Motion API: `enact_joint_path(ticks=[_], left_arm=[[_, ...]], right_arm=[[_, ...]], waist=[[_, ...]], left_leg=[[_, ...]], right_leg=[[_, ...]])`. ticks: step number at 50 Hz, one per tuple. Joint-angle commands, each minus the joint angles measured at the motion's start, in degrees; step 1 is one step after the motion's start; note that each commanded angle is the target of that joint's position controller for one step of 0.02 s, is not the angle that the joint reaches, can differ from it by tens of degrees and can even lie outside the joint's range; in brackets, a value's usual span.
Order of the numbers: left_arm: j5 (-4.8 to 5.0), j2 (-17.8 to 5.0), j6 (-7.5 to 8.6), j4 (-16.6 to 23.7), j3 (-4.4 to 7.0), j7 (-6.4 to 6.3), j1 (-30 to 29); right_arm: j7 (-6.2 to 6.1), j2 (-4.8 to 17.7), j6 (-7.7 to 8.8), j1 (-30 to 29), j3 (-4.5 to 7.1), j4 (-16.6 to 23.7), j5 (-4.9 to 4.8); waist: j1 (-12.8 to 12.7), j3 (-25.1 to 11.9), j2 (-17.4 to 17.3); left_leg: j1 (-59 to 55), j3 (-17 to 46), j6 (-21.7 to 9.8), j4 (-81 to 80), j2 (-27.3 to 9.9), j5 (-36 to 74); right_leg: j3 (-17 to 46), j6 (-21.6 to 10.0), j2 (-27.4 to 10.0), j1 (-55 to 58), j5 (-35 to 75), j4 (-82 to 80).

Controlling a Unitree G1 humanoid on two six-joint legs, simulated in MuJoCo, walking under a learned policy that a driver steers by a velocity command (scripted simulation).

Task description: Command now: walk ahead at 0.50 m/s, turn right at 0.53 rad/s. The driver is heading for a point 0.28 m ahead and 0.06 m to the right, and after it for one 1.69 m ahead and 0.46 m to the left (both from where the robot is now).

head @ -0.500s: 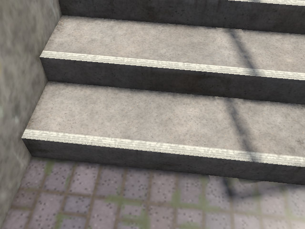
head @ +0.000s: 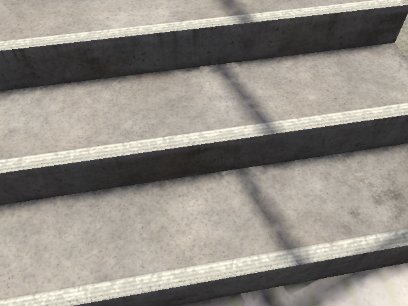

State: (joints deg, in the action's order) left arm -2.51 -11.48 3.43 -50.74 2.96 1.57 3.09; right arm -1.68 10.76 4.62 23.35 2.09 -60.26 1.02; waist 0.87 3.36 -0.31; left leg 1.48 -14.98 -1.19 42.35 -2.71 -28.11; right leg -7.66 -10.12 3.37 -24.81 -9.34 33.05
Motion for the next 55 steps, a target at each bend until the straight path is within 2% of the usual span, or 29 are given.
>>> enact_joint_path(ticks=[1,2,4,7,12,13,15,18,19,23,27,29,30,32,33,34,35,36,37,38,40,41,43,44,46,48,50,53,55], left_arm=[[1.23,-15.94,-0.91,-2.56,4.77,-1.29,21.08],[1.76,-14.46,-1.14,-2.08,4.31,-1.46,16.06],[2.25,-9.66,-0.71,-1.07,3.07,-1.53,10.7],[2.51,-6.78,1.52,-2.32,1.49,-1.51,11.45],[2.09,-8.77,2.37,-4.48,1.2,-1.4,16.13],[1.28,-8.23,2.31,-5.28,1.1,-1.58,18.42],[0.9,-7.4,2.25,-5.95,0.67,-2.05,20.84],[0.18,-8.7,2.36,-9.06,0.94,-2.96,29.44],[-0.38,-8.35,2.26,-9.53,0.68,-2.91,29.52],[-1.44,-5.21,3.12,-10.93,-1.15,-3.0,29.79],[0.8,-5.6,3.19,-13.68,-2.72,-3.53,30.78],[3.46,-6.95,2.18,-10.02,-3.26,-4.03,23.26],[5.12,-11.42,2.95,-7.72,-2.44,-3.96,23.72],[5.61,-20.9,3.64,-4.37,1.07,-2.71,19.28],[5.33,-16.65,4.4,-0.72,0.35,-1.18,18.6],[3.25,-14.19,5.51,0.4,0.75,1.1,19.28],[1.24,-10.43,5.56,3.82,-0.23,1.74,19.75],[0.73,-7.04,4.43,5.27,-1.08,1.24,17.14],[-0.38,-2.22,2.98,7.65,-2.48,-0.23,13.12],[-1.16,-0.09,1.43,9.7,-3.33,-1.43,11.63],[-1.28,0.98,-0.21,13.45,-3.85,-3.16,10.63],[-1.79,2.53,-0.53,15.11,-4.5,-3.75,10.25],[-1.81,-1.04,-0.6,17.32,-4.29,-3.95,5.86],[-1.87,-3.98,-0.4,17.1,-3.34,-3.75,4.71],[-1.47,0.0,-0.63,17.55,-3.9,-3.19,3.0],[-1.26,2.49,-0.5,19.86,-4.19,-3.47,-1.9],[-1.32,4.25,0.35,23.75,-5.19,-3.12,-12.26],[-1.8,7.43,-0.14,30.11,-7.46,-1.86,-22.79],[-1.15,5.44,-1.57,31.88,-7.56,-1.34,-22.07]], right_arm=[[1.38,8.44,1.66,-5.11,1.55,8.87,0.1],[1.66,7.65,2.49,-8.93,1.22,10.71,-0.55],[1.28,7.83,2.26,-8.27,1.37,10.04,0.15],[1.95,4.91,-1.13,-3.83,0.66,8.58,1.98],[2.8,5.8,-2.08,-12.88,0.66,11.01,0.71],[2.54,4.13,-2.42,-11.83,0.23,10.12,0.4],[2.24,5.29,-2.72,-14.89,0.51,10.82,0.28],[0.52,4.94,-3.11,-18.82,1.58,12.44,0.99],[0.05,4.06,-3.1,-20.64,1.4,13.81,0.21],[0.3,0.57,-2.69,-29.38,-0.8,19.24,0.45],[0.93,-4.1,-2.65,-41.81,-5.3,30.21,0.4],[2.56,-2.84,-3.21,-30.69,-6.53,28.88,-0.07],[2.95,-0.44,-3.54,-24.1,-5.33,25.71,-0.14],[2.78,6.32,-4.66,0.07,-1.6,19.21,0.73],[2.15,15.65,-4.72,0.27,1.65,18.1,0.24],[0.75,20.5,-5.54,-2.04,3.3,17.91,1.29],[0.52,19.12,-5.55,-6.85,4.04,17.41,-0.42],[0.59,15.12,-5.02,-8.21,3.38,14.97,-0.88],[0.06,9.72,-4.42,-9.99,2.0,12.82,0.11],[-0.16,4.94,-3.74,-11.69,0.61,11.87,1.08],[0.78,3.47,-1.64,-10.28,0.04,9.64,1.48],[1.23,6.07,-0.38,-9.76,0.77,7.94,0.55],[2.39,8.26,0.73,-13.16,1.34,8.81,-0.82],[1.99,7.08,1.19,-13.16,0.8,11.14,-1.34],[1.04,7.74,1.56,-4.02,1.35,9.89,-0.54],[1.03,11.47,1.5,5.13,2.76,9.02,-0.04],[1.24,8.97,1.04,10.39,1.97,7.47,0.29],[0.66,6.92,0.64,12.04,1.27,6.14,0.26],[-0.74,8.82,-0.11,10.71,2.05,7.75,-1.12]], waist=[[-7.85,-16.57,3.79],[-5.67,-8.48,2.21],[-1.3,-2.34,-2.75],[1.58,-4.77,-0.75],[-1.33,-2.85,3.15],[-1.89,-4.34,6.24],[-3.35,-2.54,4.95],[-5.89,-0.03,4.94],[-4.8,2.31,3.26],[-3.92,7.35,-0.44],[-2.78,10.69,0.53],[3.04,1.46,-4.05],[4.42,-6.74,-0.59],[16.08,-26.07,13.93],[15.21,-27.97,2.75],[9.66,-36.67,-11.31],[4.82,-35.88,-5.42],[2.55,-25.33,2.88],[-0.13,-11.01,7.74],[-2.92,-4.49,8.53],[-4.48,-4.73,0.88],[-6.65,-5.31,0.74],[-7.73,-1.52,4.42],[-5.74,-2.69,4.58],[-1.39,-7.83,-3.01],[2.49,-9.42,-3.05],[4.85,-2.4,-0.97],[6.15,2.71,-3.92],[5.72,-2.37,-2.25]], left_leg=[[39.48,15.87,-0.6,42.16,3.2,-0.53],[41.94,17.14,-1.02,37.85,-0.66,6.76],[35.79,16.57,0.05,29.14,-3.36,11.01],[29.11,14.58,1.78,24.16,-3.52,11.65],[32.71,12.27,1.42,13.37,-3.58,21.2],[33.36,11.38,0.95,16.9,-2.92,20.72],[39.52,12.69,0.16,19.78,-2.78,20.13],[68.75,18.21,-2.6,55.91,0.17,3.78],[78.25,20.35,-3.77,67.06,0.8,-2.13],[88.29,16.62,-5.63,73.05,2.3,-8.73],[86.52,8.07,-6.6,59.61,-0.72,-15.65],[44.82,-0.26,-7.96,35.64,2.23,2.13],[25.81,-3.74,-7.6,34.06,7.37,4.69],[6.3,7.33,-11.19,21.05,12.09,8.64],[-2.74,39.99,-21.3,6.3,-0.99,9.9],[-7.57,73.08,-25.35,-15.2,-11.08,36.97],[-5.06,72.89,-22.4,-15.77,-10.24,24.9],[5.4,67.4,-19.52,-16.28,-9.04,12.28],[18.67,59.57,-15.57,-14.53,-6.22,9.75],[27.19,52.26,-13.61,-12.98,-3.6,12.42],[29.6,46.57,-14.98,-16.04,-1.62,13.28],[29.23,40.73,-13.89,-15.95,-0.76,16.1],[35.45,29.12,-10.28,-22.27,4.97,12.5],[34.84,29.32,-10.15,-22.5,4.99,28.86],[16.11,35.37,-11.91,-16.98,1.23,46.73],[-2.65,42.98,-13.24,-16.55,-3.55,34.23],[-1.87,43.63,-12.28,-19.23,-2.53,21.82],[5.85,42.98,-11.65,-27.02,0.06,23.71],[5.43,40.59,-12.81,-35.9,-2.83,41.05]], right_leg=[[46.25,-16.01,-22.62,40.69,0.42,-15.3],[37.63,-13.2,-21.51,33.19,0.83,-17.61],[28.29,-8.54,-16.28,21.43,14.04,-19.91],[18.34,-6.2,-12.82,17.67,30.37,-20.46],[10.18,0.26,-9.99,20.13,34.89,-22.37],[9.55,0.53,-10.46,22.58,32.65,-22.12],[9.89,0.11,-12.3,26.77,30.59,-22.42],[18.3,-6.89,-21.65,43.99,26.56,-20.31],[18.12,-7.3,-23.23,46.14,20.88,-19.62],[12.53,-2.03,-20.01,41.0,11.85,-21.12],[3.55,2.41,-17.88,31.04,17.96,-29.84],[-5.06,2.59,-13.74,12.88,56.36,-30.64],[-2.09,0.79,-16.55,9.64,87.27,-21.48],[-0.59,3.01,-16.79,19.42,109.29,11.6],[-0.33,7.23,-5.31,1.26,61.3,46.35],[8.62,9.14,5.64,-5.32,1.23,70.24],[15.31,7.33,1.52,-8.83,2.93,74.9],[14.26,7.19,-0.71,-11.55,3.7,73.22],[13.73,6.99,-2.92,-16.94,1.02,69.57],[14.41,6.84,-4.62,-18.41,-1.53,66.32],[13.44,5.76,-3.97,-24.75,-10.9,79.3],[14.25,5.08,-6.04,-26.9,-10.03,76.27],[11.91,5.87,-8.96,-21.16,-4.58,50.73],[7.81,7.62,-8.71,-17.33,3.09,46.54],[4.38,9.56,-6.99,-33.97,0.0,65.89],[8.66,8.09,-7.13,-57.04,-12.24,87.94],[8.03,6.45,-6.51,-64.6,-17.22,88.2],[2.92,7.1,-4.69,-60.94,-20.54,76.11],[0.68,7.26,-5.14,-45.64,-17.28,58.69]])
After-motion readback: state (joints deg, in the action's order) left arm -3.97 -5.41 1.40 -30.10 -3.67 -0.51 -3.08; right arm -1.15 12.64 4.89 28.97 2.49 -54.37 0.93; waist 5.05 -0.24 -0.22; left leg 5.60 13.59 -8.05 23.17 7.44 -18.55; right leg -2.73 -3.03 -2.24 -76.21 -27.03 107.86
